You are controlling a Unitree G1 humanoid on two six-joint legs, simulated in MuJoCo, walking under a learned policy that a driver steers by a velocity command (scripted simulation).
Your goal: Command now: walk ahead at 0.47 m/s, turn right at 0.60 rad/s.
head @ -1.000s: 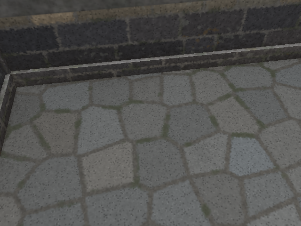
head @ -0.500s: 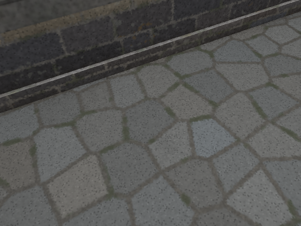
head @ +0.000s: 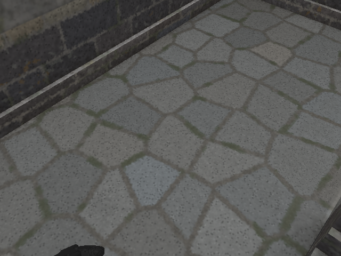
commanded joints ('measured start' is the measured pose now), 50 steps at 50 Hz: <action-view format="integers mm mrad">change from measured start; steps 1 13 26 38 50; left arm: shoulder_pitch -119 112 305 112 -50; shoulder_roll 25 158 -13 48 77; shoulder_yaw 25 95 87 116 114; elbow -51 -24 -52 -105 -120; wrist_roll -10 65 30 55 32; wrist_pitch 7 -12 -25 -29 -64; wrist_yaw -5 125 125 129 87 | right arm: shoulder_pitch -8 -226 -239 -257 -197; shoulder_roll -201 -195 -236 -171 -244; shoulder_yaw -75 -152 -185 -171 -197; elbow -49 -362 -414 -310 -225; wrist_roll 10 -4 1 -1 32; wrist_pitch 41 28 -39 -32 -2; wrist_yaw -21 -65 -4 -6 -9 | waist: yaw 19 5 -9 76 56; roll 95 73 -45 146 169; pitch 164 -103 -135 -15 8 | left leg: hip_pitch -15 -854 -121 -224 -127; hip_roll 186 178 138 220 248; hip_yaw -127 -455 -459 -549 -439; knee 68 536 -208 -602 -481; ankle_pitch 1021 555 669 698 992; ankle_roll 42 -138 38 192 170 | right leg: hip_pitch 105 364 251 -43 256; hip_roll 46 -230 69 -42 30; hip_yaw -71 523 289 47 -63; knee -234 -321 252 286 -180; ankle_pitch -87 -519 -844 -581 -591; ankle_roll -1 -314 -76 24 -10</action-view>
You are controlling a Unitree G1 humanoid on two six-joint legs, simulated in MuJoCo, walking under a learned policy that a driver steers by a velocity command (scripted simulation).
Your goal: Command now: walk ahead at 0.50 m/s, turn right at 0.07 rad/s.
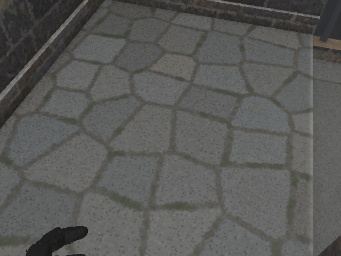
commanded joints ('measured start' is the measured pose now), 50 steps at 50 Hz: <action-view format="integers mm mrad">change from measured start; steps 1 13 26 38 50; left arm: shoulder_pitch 49 218 316 167 -107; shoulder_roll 122 124 218 143 153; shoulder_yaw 43 22 42 14 7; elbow -26 98 183 38 -59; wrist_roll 8 12 3 40 10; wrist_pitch -26 -27 -3 -23 -61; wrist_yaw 0 28 46 42 5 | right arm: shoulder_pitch -23 -224 -417 -180 -27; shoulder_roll -175 -90 -137 -200 -211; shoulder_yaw -43 -8 7 -8 -15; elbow -37 -133 -230 -181 -123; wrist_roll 12 -30 0 -14 -2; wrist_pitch -2 -20 8 -4 35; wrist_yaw -5 -9 58 11 -24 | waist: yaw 109 95 122 131 56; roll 144 -56 -76 71 134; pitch -38 -4 15 -38 21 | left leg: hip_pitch -12 -701 -484 -173 -39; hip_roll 207 142 10 151 134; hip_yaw -114 -46 41 -330 -448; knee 96 656 247 -99 46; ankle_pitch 614 167 222 359 229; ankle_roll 139 -25 107 280 198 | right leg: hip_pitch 228 418 620 -96 19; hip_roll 52 -183 -227 -63 40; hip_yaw -49 177 -38 69 102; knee -102 -338 -169 449 -64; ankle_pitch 1 267 531 -146 17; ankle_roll -52 -195 -78 76 79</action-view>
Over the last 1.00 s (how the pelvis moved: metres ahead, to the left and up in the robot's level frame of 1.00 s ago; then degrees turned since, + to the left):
0.49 -0.03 -0.08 -25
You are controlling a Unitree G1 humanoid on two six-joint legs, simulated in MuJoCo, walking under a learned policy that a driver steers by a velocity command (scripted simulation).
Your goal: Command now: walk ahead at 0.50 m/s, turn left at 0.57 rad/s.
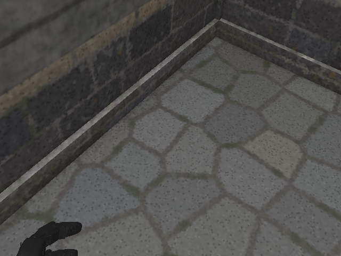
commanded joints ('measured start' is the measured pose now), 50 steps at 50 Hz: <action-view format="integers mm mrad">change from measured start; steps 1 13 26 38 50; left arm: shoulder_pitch -42 226 277 267 144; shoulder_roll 122 83 104 135 127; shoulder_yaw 35 8 -8 2 17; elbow -70 61 97 -134 -203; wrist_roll -24 -14 -15 -8 -18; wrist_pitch -36 -10 0 159 83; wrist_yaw -6 0 -10 -61 -67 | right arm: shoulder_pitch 2 -107 55 -87 -50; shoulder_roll -150 -82 -274 -195 -287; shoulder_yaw -39 3 -39 6 -45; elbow -40 -159 -155 -86 -45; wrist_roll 5 -26 -45 -45 -21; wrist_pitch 7 -11 -28 -9 10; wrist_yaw -20 13 -21 -46 -26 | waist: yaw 64 94 -61 108 97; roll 166 -67 48 177 147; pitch -28 -24 -239 -53 63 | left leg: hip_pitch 37 -547 311 -36 45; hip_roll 256 198 365 489 473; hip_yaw -257 136 -31 133 348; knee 10 704 57 -144 -89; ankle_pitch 224 -6 119 405 175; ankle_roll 108 -109 12 99 -7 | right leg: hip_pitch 102 464 166 -157 104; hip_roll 18 -185 -17 -37 -12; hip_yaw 5 168 51 46 -200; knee -62 -301 276 628 103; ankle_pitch -90 89 -196 -144 -335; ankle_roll -16 -284 -112 40 -129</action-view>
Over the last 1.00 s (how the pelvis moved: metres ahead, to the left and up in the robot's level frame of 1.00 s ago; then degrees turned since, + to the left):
0.53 0.06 0.00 20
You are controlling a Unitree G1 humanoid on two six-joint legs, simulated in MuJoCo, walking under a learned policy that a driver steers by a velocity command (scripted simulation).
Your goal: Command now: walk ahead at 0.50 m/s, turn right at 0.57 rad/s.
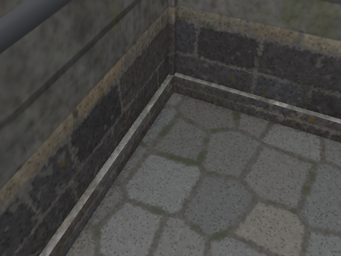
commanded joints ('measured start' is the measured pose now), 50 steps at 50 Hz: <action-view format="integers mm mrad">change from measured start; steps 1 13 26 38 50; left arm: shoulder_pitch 114 131 184 68 216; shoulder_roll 111 170 120 40 200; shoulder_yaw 54 60 63 28 103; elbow -21 -9 42 -45 -48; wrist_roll -5 4 0 -16 6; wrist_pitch -29 -68 -23 -19 -7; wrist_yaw -10 78 84 62 42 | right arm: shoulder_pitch -56 -211 -123 -182 -67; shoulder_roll -202 -81 -154 -106 -146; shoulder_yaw -51 -7 -48 -42 -45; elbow -48 -145 -132 -51 7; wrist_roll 7 -30 -32 4 30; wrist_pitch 11 -66 -100 -78 -37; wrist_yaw -7 55 43 40 34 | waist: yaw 136 46 -50 45 176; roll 80 -50 -74 88 -69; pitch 3 -5 -182 49 -136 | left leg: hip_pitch -110 -653 -21 -174 -333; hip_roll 168 -80 -59 121 26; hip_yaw -51 -272 -367 -326 -67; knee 160 548 129 -217 583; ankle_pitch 428 181 295 281 478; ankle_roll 159 38 207 317 103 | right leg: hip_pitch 236 320 317 -186 562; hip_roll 97 -74 7 -78 24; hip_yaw -90 300 392 122 99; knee -146 -443 40 305 -169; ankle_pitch -26 524 522 60 530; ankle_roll -92 -234 -97 41 -134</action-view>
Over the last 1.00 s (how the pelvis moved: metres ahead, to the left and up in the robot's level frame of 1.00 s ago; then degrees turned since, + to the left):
0.44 -0.05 -0.01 -14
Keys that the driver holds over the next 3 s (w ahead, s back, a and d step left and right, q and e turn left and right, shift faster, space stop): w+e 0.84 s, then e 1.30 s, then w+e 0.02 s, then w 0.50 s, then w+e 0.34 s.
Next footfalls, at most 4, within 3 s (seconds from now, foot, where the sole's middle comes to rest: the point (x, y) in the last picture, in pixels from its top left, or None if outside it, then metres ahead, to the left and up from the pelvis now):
0.04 right None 0.12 -0.12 -0.77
0.52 left None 0.48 -0.02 -0.77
1.00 right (268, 234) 0.58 -0.39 -0.77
1.50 left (233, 195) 0.76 -0.29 -0.77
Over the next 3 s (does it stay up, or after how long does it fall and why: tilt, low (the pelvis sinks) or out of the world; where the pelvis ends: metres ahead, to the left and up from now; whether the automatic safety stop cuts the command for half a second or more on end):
stays up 0.56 -0.56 -0.01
